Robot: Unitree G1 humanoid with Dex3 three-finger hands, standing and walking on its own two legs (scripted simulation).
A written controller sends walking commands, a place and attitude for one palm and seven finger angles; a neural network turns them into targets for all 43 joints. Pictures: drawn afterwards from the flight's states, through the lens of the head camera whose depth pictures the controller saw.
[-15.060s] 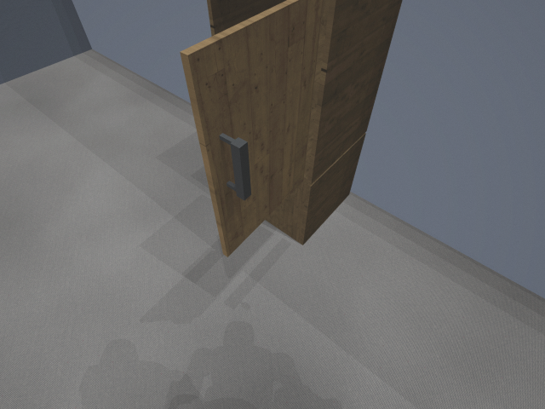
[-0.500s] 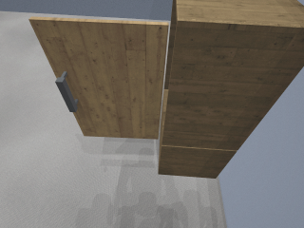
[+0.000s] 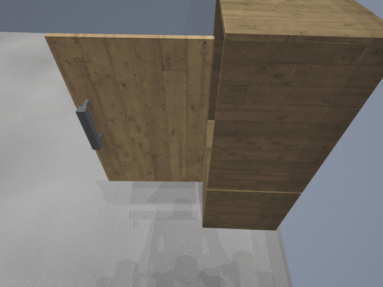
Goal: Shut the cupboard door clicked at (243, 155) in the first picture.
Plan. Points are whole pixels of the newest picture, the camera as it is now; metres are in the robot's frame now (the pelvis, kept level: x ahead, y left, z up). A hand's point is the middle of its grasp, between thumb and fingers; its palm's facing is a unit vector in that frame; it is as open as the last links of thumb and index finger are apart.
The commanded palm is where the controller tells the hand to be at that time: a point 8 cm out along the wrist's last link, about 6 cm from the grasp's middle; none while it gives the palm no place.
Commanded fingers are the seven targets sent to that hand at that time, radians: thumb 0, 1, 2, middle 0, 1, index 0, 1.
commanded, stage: look again from close up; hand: left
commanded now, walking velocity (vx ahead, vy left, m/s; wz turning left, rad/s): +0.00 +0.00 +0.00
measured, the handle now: (92, 124) +0.54 +0.33 +0.00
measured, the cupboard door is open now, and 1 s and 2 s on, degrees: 92 92 92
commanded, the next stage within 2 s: shuffle to correct the standing spot in 0.18 s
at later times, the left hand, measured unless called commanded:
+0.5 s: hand out of the picture +0.00 +0.20 -0.18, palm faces +0.01 -0.98 -0.19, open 7.4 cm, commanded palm none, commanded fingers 0.00 0.90 0.90 -0.20 -0.30 -0.20 -0.30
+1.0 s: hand (113, 267) +0.20 +0.21 -0.16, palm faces +0.04 -0.97 -0.24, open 7.4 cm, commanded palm none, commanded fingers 0.00 0.90 0.90 -0.20 -0.30 -0.20 -0.30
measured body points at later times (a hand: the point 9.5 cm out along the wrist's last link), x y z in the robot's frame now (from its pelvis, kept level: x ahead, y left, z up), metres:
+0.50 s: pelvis +0.01 +0.02 +0.00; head +0.02 +0.03 +0.45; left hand +0.00 +0.25 -0.16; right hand +0.01 -0.22 -0.15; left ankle +0.00 +0.11 -0.73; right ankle -0.04 -0.11 -0.73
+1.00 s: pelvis +0.09 +0.02 -0.01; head +0.14 +0.00 +0.44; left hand +0.20 +0.26 -0.14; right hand +0.05 -0.19 -0.18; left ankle +0.00 +0.11 -0.72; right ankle +0.15 -0.06 -0.74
